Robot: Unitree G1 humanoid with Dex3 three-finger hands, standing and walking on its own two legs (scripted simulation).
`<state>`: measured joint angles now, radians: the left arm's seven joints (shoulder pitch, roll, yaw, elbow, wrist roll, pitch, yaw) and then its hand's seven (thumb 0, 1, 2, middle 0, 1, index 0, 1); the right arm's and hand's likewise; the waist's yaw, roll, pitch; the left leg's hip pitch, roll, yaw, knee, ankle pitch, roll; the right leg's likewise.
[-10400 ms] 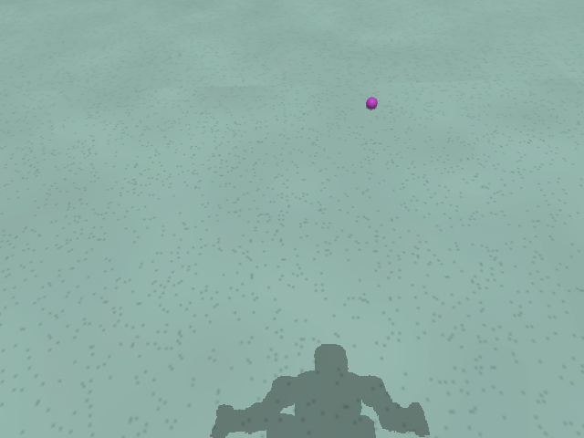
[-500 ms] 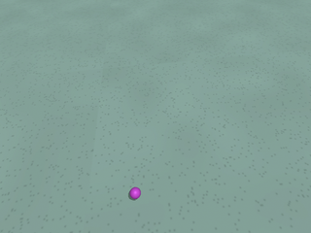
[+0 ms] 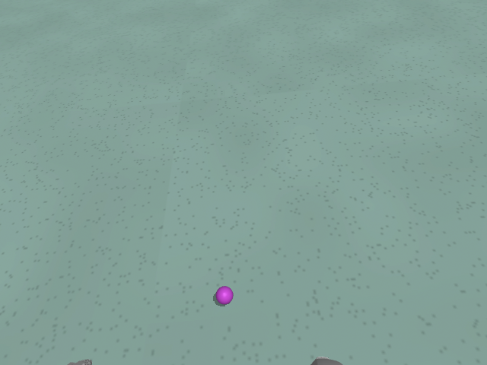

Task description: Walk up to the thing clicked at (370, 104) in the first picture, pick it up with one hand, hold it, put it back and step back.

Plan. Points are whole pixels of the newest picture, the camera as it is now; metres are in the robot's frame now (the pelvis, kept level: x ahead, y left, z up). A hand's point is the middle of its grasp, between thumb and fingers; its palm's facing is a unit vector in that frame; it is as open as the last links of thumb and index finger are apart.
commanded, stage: walk up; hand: left
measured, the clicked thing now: (224, 295) +0.48 +0.17 -0.72
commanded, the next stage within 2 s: none
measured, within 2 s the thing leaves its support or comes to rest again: neither
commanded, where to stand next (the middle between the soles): +0.08 +0.00 m, yaw -5 degrees
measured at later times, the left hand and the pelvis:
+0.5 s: hand out of the picture +0.12 +0.25 -0.14, palm faces -0.05 -0.94 -0.33, open 7.4 cm; pelvis +0.03 +0.01 +0.02, yaw -2 degrees
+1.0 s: hand out of the picture +0.14 +0.28 -0.14, palm faces -0.08 -0.92 -0.39, open 7.4 cm; pelvis -0.01 +0.02 +0.01, yaw -4 degrees
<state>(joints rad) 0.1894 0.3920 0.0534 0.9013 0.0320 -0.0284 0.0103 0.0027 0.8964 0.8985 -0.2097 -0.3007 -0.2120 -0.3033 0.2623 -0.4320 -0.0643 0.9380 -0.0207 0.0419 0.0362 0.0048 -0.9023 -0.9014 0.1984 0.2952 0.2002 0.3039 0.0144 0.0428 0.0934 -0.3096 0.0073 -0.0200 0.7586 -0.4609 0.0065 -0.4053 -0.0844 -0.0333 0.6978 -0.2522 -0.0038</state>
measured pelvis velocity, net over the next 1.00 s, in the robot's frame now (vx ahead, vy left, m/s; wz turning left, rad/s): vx -0.01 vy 0.02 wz -0.07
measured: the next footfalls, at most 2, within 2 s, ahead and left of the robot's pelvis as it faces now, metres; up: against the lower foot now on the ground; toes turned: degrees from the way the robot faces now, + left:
left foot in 0.02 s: +0.05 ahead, +0.14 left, +0.00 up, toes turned +0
right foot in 1.24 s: -0.03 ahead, -0.10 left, +0.00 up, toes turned -9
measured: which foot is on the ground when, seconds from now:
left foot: up 0.00-0.00, down 0.02-1.00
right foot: down 0.00-1.00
